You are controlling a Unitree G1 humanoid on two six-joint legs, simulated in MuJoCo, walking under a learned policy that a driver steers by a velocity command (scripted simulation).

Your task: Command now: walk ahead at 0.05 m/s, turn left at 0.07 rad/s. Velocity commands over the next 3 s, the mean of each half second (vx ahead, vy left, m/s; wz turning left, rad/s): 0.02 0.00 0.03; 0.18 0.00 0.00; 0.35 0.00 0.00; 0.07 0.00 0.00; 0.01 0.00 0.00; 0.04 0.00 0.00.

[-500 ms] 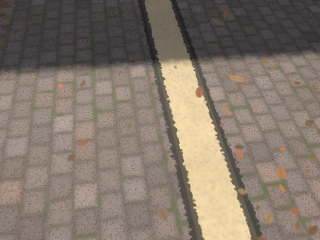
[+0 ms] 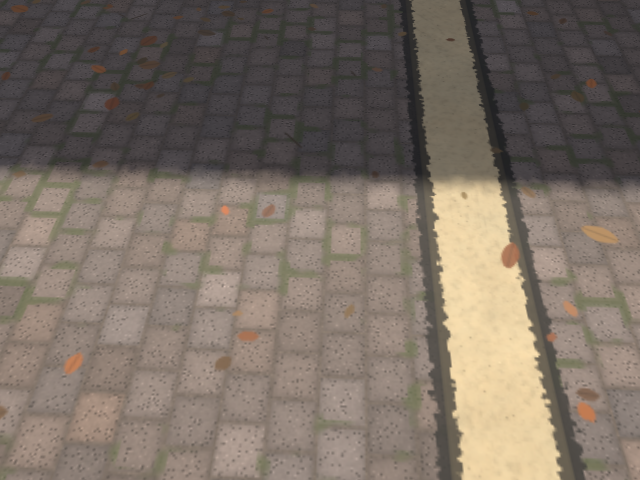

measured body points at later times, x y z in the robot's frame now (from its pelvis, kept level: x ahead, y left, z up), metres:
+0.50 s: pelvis +0.03 +0.02 +0.01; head +0.04 +0.02 +0.46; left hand +0.05 +0.25 -0.15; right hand +0.05 -0.22 -0.15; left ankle +0.02 +0.12 -0.74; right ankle +0.04 -0.09 -0.74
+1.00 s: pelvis +0.11 -0.02 +0.00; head +0.12 -0.04 +0.45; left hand +0.13 +0.22 -0.14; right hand +0.05 -0.26 -0.16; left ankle +0.02 +0.11 -0.71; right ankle +0.09 -0.10 -0.74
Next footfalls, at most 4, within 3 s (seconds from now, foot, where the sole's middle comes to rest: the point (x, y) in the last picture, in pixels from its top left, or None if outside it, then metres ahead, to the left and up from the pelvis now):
1.38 left None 0.48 0.02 -0.77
1.78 right None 0.46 -0.17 -0.77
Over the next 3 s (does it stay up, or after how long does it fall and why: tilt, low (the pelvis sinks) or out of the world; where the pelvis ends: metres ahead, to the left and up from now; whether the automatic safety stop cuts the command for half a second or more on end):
stays up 0.46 -0.07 0.00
